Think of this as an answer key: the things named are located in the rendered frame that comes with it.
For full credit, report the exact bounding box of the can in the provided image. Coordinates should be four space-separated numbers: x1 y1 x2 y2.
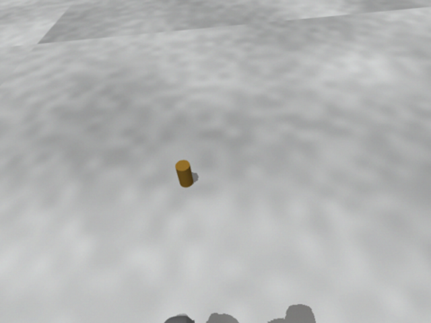
175 160 193 188

